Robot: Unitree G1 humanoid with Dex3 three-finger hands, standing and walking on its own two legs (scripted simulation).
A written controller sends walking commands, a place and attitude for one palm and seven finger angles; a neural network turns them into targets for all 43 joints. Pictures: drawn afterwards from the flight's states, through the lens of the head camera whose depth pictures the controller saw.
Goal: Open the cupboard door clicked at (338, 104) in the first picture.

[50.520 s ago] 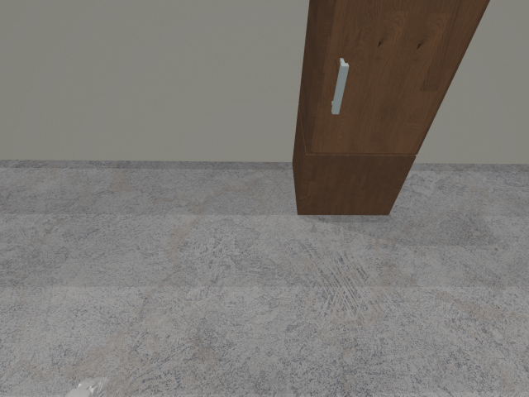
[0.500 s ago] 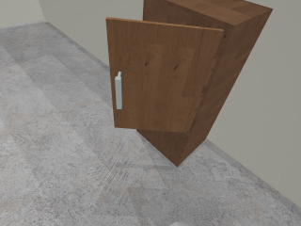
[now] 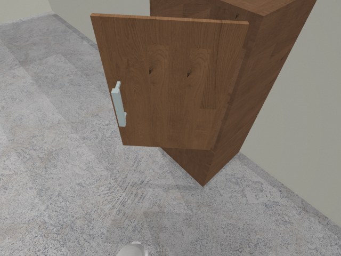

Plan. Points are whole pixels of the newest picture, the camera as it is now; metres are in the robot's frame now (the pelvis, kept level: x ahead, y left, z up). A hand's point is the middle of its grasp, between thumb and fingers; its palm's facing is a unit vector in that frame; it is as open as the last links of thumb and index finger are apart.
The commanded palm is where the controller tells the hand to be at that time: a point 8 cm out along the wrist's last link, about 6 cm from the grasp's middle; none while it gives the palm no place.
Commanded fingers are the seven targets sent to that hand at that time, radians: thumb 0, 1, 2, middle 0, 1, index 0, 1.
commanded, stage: shuffle to correct the standing spot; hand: left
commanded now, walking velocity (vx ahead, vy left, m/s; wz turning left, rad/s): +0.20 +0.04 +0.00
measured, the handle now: (120, 104) +0.60 +0.21 -0.05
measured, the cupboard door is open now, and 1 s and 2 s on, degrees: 44 44 44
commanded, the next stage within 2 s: come to a stop and stand still in 0.02 s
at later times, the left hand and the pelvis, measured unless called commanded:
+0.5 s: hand out of the picture +0.13 +0.17 -0.18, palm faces +0.01 -0.97 -0.24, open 7.3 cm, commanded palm none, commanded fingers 0.00 0.90 0.90 -0.20 -0.30 -0.20 -0.30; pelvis +0.08 -0.02 -0.02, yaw -1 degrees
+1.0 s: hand out of the picture +0.07 +0.17 -0.18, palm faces +0.05 -0.98 -0.19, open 7.4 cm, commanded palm none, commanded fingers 0.00 0.90 0.90 -0.20 -0.30 -0.20 -0.30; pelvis +0.03 -0.01 -0.01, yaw +0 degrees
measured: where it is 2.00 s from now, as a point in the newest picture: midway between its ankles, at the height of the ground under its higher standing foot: outside the picture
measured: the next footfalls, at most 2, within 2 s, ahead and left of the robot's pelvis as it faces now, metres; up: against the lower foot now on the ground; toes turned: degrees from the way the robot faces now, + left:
left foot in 0.12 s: +0.16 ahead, +0.11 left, +0.00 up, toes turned +4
right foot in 0.40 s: +0.14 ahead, -0.12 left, +0.00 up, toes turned -5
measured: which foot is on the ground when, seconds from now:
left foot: up 0.00-0.10, down 0.12-0.44, up 0.46-0.74, down 0.76-1.00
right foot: down 0.00-0.12, up 0.14-0.38, down 0.40-0.80, up 0.82-0.94, down 0.96-1.00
